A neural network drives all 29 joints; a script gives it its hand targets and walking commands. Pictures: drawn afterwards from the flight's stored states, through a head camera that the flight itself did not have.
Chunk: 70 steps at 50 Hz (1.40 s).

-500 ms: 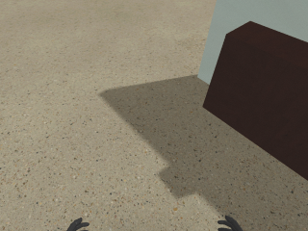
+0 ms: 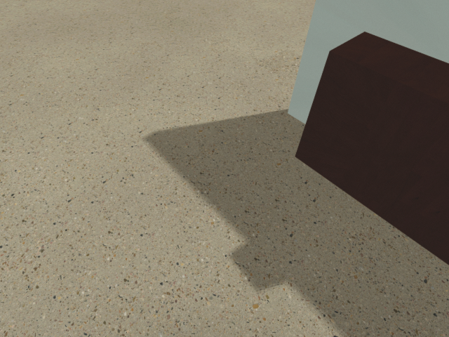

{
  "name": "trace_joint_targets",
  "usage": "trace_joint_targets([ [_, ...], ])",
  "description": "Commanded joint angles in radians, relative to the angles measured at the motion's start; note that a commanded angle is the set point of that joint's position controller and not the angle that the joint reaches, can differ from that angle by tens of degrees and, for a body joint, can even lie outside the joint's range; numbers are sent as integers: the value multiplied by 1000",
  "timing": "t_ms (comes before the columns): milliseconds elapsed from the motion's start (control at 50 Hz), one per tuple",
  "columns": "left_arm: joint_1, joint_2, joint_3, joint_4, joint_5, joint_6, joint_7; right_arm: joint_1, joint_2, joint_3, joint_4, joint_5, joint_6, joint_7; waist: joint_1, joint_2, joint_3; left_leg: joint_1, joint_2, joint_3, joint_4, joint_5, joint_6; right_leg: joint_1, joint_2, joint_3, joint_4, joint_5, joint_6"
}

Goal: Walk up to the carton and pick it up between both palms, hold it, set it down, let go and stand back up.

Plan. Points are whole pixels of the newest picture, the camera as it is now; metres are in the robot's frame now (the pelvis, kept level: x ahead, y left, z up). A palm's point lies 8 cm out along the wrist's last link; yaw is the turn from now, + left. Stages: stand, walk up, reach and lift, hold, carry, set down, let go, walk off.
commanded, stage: stand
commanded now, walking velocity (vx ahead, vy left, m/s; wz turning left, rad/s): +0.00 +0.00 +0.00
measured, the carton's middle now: out of the picture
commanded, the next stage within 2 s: walk up in 0.48 s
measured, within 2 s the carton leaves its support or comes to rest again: neither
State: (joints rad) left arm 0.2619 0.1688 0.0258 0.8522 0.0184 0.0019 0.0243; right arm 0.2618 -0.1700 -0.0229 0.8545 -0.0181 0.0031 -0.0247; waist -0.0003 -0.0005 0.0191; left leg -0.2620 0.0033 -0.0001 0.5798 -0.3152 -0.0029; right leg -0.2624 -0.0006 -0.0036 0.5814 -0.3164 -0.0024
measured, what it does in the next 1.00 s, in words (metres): lifts its right foot, turning right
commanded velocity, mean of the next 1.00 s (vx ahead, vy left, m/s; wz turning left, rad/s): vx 0.00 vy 0.00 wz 0.00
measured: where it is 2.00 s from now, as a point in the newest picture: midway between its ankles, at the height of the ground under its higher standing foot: (311, 308)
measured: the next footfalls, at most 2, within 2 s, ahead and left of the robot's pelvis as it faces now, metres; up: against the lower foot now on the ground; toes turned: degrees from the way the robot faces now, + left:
right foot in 1.04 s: +0.14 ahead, -0.28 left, +0.00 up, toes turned -26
left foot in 1.56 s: +0.39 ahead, -0.23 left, +0.00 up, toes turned -29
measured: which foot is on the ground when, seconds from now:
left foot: down 0.00-1.00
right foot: down 0.00-0.68, up 0.70-1.00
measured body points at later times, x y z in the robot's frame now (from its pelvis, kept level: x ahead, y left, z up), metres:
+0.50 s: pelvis +0.00 +0.00 +0.01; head +0.01 +0.00 +0.46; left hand +0.02 +0.22 -0.15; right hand +0.02 -0.22 -0.15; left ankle +0.00 +0.12 -0.73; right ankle +0.00 -0.12 -0.73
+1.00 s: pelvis +0.03 -0.08 -0.01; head +0.01 -0.09 +0.44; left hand +0.23 +0.14 -0.11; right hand +0.06 -0.35 -0.13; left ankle +0.00 +0.12 -0.73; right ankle +0.09 -0.24 -0.71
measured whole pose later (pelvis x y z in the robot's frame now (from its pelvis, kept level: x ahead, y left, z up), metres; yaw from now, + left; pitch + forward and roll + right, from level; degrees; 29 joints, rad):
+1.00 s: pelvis +0.03 -0.08 -0.01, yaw -17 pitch -2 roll +4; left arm 0.22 0.27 0.07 0.74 0.03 0.05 -0.10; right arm 0.26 -0.19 -0.09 0.80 -0.07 -0.08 -0.06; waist 0.00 -0.03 -0.01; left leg -0.03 0.17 0.28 0.50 -0.38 -0.13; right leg -0.56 -0.15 -0.03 0.86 -0.32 0.01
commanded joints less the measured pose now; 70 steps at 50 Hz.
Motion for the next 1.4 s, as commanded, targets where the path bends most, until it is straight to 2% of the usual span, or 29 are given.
trace_joint_targets([
  [0, 32, 94, 26, -21, -1, -14, 6, 33, -94, -27, -20, 2, -14, -6, 0, 1, -9, 14, 56, -70, -121, 188, 46, 11, -61, 78, -128, 189, -45],
  [640, 80, 35, 9, 238, -5, -11, 19, 78, -34, -10, 242, 5, -9, -19, 0, 2, 67, 67, 66, -67, -207, 179, 33, 62, -69, 76, -215, 177, -33],
  [660, -42, 192, 81, 36, -30, 0, -31, 58, -137, -87, 17, -19, -32, -25, -66, -22, -3, 397, 154, -169, -199, -223, 111, -356, 22, 117, 20, -232, -68],
  [680, -138, 137, 63, -12, -21, 12, -53, 129, -204, -111, 45, -30, -42, -41, -113, 172, 14, 485, 393, -381, -373, -397, 189, -579, 49, -25, 291, -265, -20],
  [700, -190, 117, 62, -43, 27, 27, -61, 144, -183, -102, 50, -38, -44, -67, -117, 99, 37, 382, 561, -433, -402, -319, 250, -615, -79, 24, 466, -267, 17],
  [720, -185, 120, 69, -67, 35, 36, -74, 97, -139, -91, 27, -38, -50, -81, -94, 60, 47, 292, 573, -419, -411, -272, 265, -594, -112, 53, 511, -235, 23],
  [740, -160, 126, 75, -78, 44, 36, -82, 67, -119, -89, 8, -45, -63, -86, -63, 51, 70, 232, 543, -359, -413, -238, 246, -577, -154, 90, 533, -180, 26],
  [760, -112, 122, 75, -79, 45, 32, -89, 38, -98, -84, -8, -54, -78, -84, -31, 78, 58, 213, 494, -273, -402, -213, 209, -551, -174, 105, 550, -136, 33],
  [800, -54, 102, 63, -90, 36, 32, -107, -30, -105, -83, -58, -60, -95, -77, -5, 131, 38, 162, 439, -126, -404, -188, 174, -489, -178, 81, 538, -74, 48],
  [860, -83, 80, 39, -144, 22, 39, -130, -101, -142, -90, -120, -54, -104, -56, 10, 174, 81, 67, 411, 21, -425, -211, 151, -416, -193, 48, 416, -29, 53],
  [880, -102, 71, 23, -184, -4, 36, -133, -103, -146, -91, -136, -52, -107, -48, -5, 222, 67, 68, 406, 99, -400, -185, 135, -376, -174, 10, 353, 8, 28],
  [920, -113, 83, 24, -226, -3, 28, -137, -103, -165, -99, -161, -56, -103, -29, 2, 191, 78, 17, 381, 187, -345, -192, 112, -264, -138, -56, 253, 17, 6],
  [940, -108, 96, 26, -239, 3, 22, -138, -88, -174, -101, -168, -59, -97, -21, 1, 163, 83, -11, 378, 203, -308, -217, 106, -211, -111, -95, 226, -3, -5],
  [960, -83, 112, 33, -247, 8, 16, -135, -77, -187, -102, -177, -59, -90, -15, 13, 131, 81, -51, 379, 214, -274, -265, 94, -144, -89, -126, 202, -10, -12],
  [980, -25, 132, 44, -241, 15, 7, -129, -82, -191, -101, -186, -58, -81, -10, 51, 68, 70, -108, 362, 242, -189, -302, 71, -34, -66, -142, 155, 31, -24],
  [1000, 59, 166, 61, -226, 15, -5, -120, -67, -165, -88, -194, -59, -71, -3, 92, -62, 37, -147, 304, 292, 0, -260, 40, 75, -24, -130, 127, 9, -37],
  [1020, 144, 219, 85, -209, 11, -19, -102, -49, -107, -65, -212, -58, -64, 13, 130, -249, 13, -167, 202, 333, 321, -167, 9, 112, 15, -21, 23, -99, -81],
  [1040, 219, 275, 93, -228, 5, -32, -80, -74, -41, -39, -273, -59, -59, 34, 157, -438, -2, -340, 81, 251, 645, -367, -27, 125, -169, 419, -199, -325, -146],
  [1060, 221, 302, 96, -251, -15, -25, -60, -96, -78, -42, -343, -51, -53, 47, 138, -373, -6, -429, 41, 89, 787, -364, -17, 101, -271, 744, -370, -451, -235],
  [1080, 174, 291, 92, -271, -27, -20, -41, -122, -106, -46, -374, -51, -54, 53, 123, -278, 13, -473, 73, 28, 835, -300, -10, 104, -296, 804, -422, -469, -233],
  [1100, 129, 274, 87, -293, -27, -18, -24, -128, -92, -37, -381, -51, -58, 56, 103, -223, 19, -509, 105, 3, 865, -232, -2, 122, -267, 739, -386, -409, -212],
  [1120, 100, 260, 84, -308, -20, -20, -13, -111, -76, -27, -374, -48, -66, 54, 84, -206, -11, -520, 133, -15, 878, -182, 3, 153, -247, 660, -317, -268, -200],
  [1160, 34, 207, 75, -316, -6, -33, -8, -90, -89, -19, -373, -45, -74, 47, 53, -159, -72, -425, 166, -45, 824, -120, 2, 50, -236, 591, -292, -213, -220],
  [1200, 14, 153, 67, -315, 6, -49, -15, -85, -87, -18, -369, -41, -74, 40, 35, -101, -59, -378, 167, -52, 780, -94, 0, -30, -240, 533, -290, -114, -252],
  [1260, 59, 133, 70, -292, 11, -70, -12, -137, -66, -1, -377, -49, -68, 36, 53, -6, -24, -437, 159, -42, 680, -66, -8, -17, -237, 497, -294, 20, -283],
  [1300, 89, 137, 72, -268, 9, -74, -10, -178, -50, 10, -384, -49, -69, 35, 63, 25, 1, -471, 160, -27, 566, -30, -16, 5, -217, 473, -298, 44, -275],
  [1380, 103, 147, 76, -230, 7, -70, -21, -201, -14, 20, -374, -39, -78, 38, 64, -1, 7, -364, 128, 38, 277, 94, -21, -6, -132, 391, -289, 55, -230],
])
